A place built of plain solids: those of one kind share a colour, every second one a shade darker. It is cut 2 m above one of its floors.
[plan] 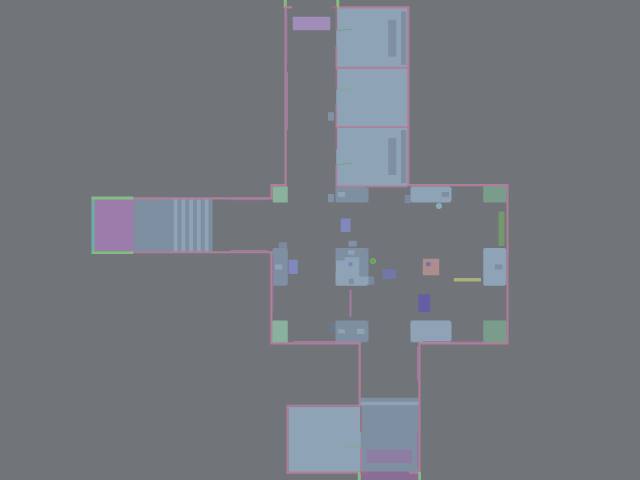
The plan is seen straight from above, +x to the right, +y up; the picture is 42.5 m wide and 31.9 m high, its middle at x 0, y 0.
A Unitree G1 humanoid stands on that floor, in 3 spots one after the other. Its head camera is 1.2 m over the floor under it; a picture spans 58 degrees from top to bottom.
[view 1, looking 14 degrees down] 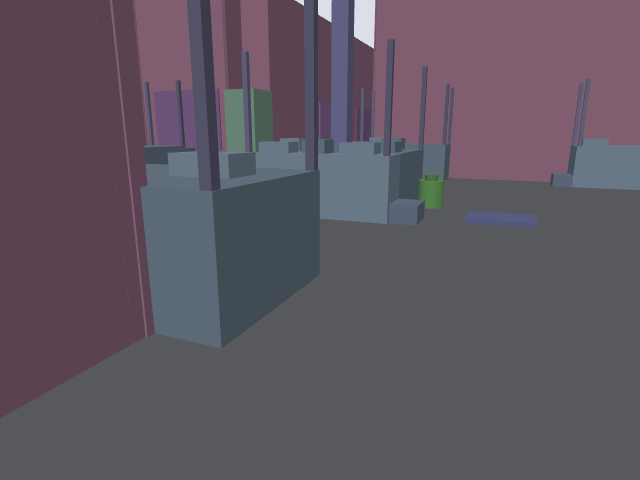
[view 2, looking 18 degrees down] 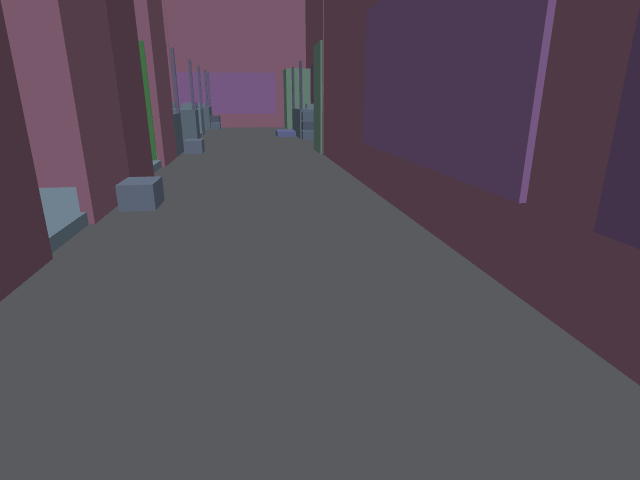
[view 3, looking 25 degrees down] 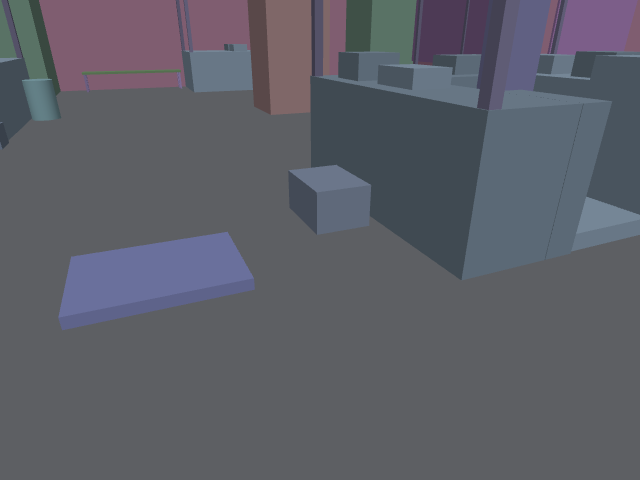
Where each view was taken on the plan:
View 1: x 4.62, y -8.64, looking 113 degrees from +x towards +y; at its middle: ground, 4.96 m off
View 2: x -0.56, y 13.49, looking -99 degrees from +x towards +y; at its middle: ground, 3.88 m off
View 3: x -0.56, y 0.98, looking -23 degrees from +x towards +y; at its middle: ground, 2.84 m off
